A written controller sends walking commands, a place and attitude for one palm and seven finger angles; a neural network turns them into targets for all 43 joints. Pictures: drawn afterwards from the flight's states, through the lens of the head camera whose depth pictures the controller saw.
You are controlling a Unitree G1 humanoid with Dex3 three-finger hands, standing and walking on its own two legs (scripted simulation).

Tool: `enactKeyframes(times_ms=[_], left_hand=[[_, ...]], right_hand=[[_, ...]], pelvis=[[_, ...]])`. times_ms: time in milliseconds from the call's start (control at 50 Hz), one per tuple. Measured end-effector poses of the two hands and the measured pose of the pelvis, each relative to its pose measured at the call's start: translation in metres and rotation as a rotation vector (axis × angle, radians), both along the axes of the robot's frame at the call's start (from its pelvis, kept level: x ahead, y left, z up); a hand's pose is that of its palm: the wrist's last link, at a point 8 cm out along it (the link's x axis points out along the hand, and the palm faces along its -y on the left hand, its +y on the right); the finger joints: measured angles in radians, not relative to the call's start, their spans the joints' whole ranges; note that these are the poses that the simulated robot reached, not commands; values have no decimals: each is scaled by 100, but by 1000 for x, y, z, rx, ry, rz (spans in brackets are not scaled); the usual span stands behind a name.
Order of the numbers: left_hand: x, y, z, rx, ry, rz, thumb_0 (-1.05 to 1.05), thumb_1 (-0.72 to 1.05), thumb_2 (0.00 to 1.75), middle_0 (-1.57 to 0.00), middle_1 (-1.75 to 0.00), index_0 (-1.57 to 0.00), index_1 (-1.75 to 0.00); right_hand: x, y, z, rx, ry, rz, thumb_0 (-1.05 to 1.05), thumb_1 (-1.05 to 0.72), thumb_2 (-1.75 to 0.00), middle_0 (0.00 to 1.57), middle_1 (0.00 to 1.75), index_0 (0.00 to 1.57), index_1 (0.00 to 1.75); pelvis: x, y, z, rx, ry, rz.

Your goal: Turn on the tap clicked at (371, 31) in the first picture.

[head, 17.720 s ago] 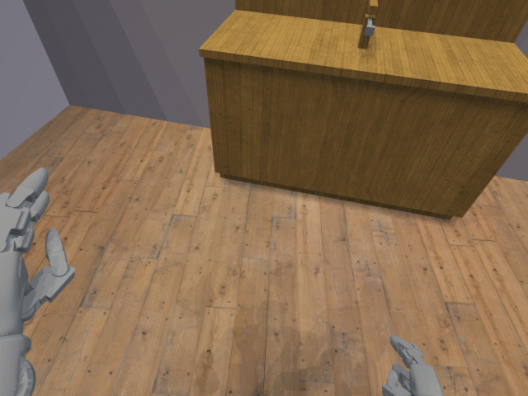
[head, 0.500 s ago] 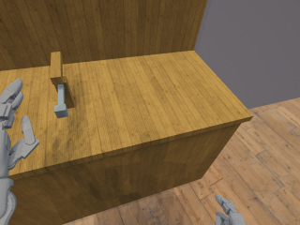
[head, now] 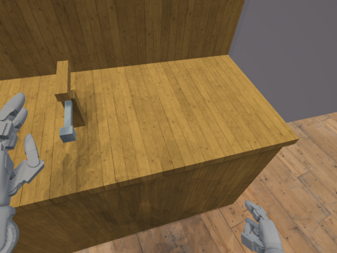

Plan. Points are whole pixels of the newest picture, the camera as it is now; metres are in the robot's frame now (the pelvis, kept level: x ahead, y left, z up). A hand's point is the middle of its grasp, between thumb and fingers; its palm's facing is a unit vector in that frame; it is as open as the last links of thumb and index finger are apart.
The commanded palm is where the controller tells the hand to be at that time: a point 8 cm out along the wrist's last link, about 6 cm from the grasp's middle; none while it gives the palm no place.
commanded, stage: come to a stop and stand still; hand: left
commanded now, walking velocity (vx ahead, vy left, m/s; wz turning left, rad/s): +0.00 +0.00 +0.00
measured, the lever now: (67, 134) +0.34 +0.28 +0.08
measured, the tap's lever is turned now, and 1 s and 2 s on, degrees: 0 0 0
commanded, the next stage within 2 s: look again from close up in 0.14 s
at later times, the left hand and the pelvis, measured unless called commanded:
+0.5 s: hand (49, 170) +0.21 +0.23 +0.16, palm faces +0.38 -0.86 -0.35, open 7.4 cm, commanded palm +0.15 +0.26 +0.18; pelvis -0.01 -0.02 +0.00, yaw +0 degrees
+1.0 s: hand (40, 169) +0.21 +0.24 +0.16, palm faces +0.35 -0.86 -0.37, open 7.4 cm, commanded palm +0.15 +0.28 +0.18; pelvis -0.01 +0.00 +0.00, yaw -1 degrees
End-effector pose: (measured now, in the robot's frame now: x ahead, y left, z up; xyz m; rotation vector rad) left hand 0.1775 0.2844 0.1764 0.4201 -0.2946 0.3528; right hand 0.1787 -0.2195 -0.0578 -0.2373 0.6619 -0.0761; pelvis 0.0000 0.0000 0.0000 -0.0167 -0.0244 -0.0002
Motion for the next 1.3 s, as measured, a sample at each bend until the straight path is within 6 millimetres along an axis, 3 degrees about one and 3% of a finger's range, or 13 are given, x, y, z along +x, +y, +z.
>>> enactKeyframes(times_ms=[600,660,720,840,900,1020,1120,1300], left_hand=[[-13,-20,-1,-9,31,2,1,89,90,-21,-31,-21,-30],[0,1,23,156,-56,13,2,88,90,-21,-31,-22,-30],[6,14,30,119,-109,40,2,88,90,-21,-31,-22,-30],[-3,-20,-1,40,6,-98,1,89,90,-20,-30,-21,-30],[-6,-19,-14,24,50,-114,1,89,90,-21,-31,-21,-30],[-4,6,-6,24,-20,-41,2,88,89,-21,-31,-22,-30],[-3,10,4,4,-91,-38,2,88,90,-21,-31,-21,-30],[-2,18,-9,-18,-31,-49,1,89,90,-21,-31,-21,-30]], right_hand=[[-36,-29,-7,-6,44,-51,1,-91,-90,20,30,20,30],[-39,-26,-9,-25,50,11,1,-91,-90,20,30,20,30],[-41,-22,-11,13,34,24,1,-91,-90,20,30,20,30],[-49,-16,-13,47,9,-36,1,-91,-90,20,30,20,30],[-52,-13,-13,27,31,-39,1,-91,-90,20,30,20,30],[-40,-3,-9,-5,38,5,1,-91,-90,20,30,20,30],[-21,6,1,-8,-12,25,1,-91,-90,20,30,20,30],[-4,23,13,-9,-61,31,1,-91,-90,20,30,20,30]], pelvis=[[-11,-17,3,6,0,-5],[-18,-21,1,6,10,5],[-22,-19,0,7,11,-18],[-16,-8,0,9,12,-37],[-14,-6,-1,8,11,-28],[-11,-1,-1,4,-1,-14],[-8,6,-1,-1,-5,-14],[-8,17,-1,-6,-7,-17]])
